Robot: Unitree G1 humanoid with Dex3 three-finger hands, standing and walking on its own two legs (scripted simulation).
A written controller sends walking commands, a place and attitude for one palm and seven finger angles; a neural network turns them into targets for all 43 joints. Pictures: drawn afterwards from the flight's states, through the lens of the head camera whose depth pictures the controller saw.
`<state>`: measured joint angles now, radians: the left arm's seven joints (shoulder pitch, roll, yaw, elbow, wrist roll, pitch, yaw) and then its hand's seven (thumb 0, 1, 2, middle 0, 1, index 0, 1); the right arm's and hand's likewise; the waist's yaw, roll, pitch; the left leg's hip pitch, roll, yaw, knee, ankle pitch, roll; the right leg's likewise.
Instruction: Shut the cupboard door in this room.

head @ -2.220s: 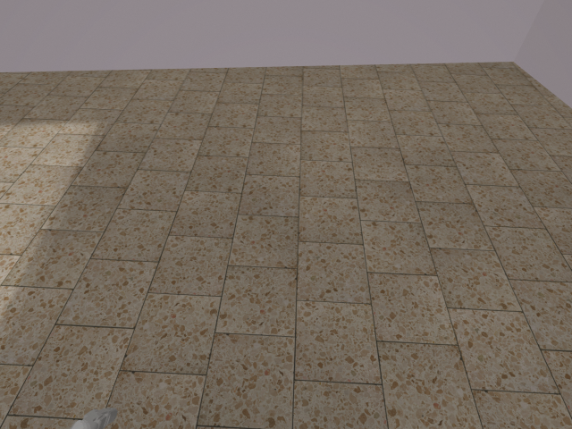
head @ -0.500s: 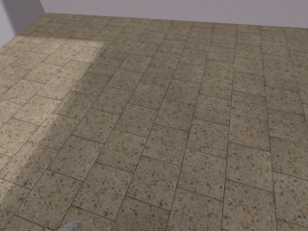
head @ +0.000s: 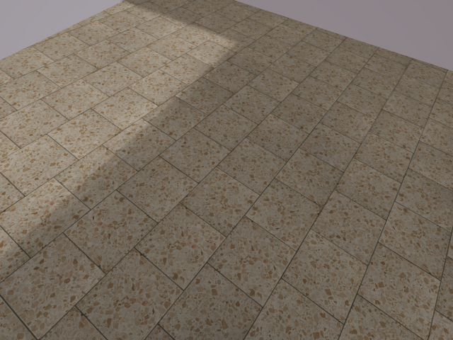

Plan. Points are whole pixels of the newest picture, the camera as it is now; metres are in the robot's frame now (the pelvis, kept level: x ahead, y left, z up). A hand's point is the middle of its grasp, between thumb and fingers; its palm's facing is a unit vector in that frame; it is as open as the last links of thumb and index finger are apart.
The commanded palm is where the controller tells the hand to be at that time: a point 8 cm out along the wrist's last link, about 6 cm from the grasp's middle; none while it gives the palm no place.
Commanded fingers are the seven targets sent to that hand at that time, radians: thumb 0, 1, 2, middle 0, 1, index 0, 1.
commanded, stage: turn or walk to find it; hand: left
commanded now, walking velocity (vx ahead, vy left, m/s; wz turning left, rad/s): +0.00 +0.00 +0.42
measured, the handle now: out of the picture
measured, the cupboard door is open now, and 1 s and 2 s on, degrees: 82 82 82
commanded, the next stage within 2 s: none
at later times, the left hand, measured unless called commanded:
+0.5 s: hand out of the picture +0.05 +0.18 -0.13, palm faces +0.20 -0.94 -0.28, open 7.3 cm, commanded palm none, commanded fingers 0.00 0.90 0.90 -0.20 -0.30 -0.20 -0.30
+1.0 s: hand out of the picture -0.14 +0.21 -0.18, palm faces +0.46 -0.86 -0.21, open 7.4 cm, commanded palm none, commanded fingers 0.00 0.90 0.90 -0.20 -0.30 -0.20 -0.30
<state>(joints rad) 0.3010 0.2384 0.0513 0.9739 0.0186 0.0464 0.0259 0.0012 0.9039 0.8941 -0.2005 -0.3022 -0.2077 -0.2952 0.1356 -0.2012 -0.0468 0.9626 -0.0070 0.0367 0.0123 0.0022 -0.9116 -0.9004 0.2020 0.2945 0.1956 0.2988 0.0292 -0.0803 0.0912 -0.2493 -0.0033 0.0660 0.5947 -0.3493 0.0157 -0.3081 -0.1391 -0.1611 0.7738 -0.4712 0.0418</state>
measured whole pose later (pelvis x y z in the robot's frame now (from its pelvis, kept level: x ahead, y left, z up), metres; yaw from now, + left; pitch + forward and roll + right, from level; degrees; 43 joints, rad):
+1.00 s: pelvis -0.07 +0.01 +0.01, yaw +25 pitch -1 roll -2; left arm 0.25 0.26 0.07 0.99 0.02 0.08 0.02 0.00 0.91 0.89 -0.20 -0.30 -0.20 -0.29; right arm 0.17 -0.18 -0.04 0.96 -0.02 0.02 0.00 0.00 -0.91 -0.90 0.20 0.29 0.20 0.30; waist 0.02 -0.07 0.07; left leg -0.24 0.01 0.06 0.57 -0.32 0.05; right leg -0.42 -0.11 -0.09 1.02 -0.47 0.06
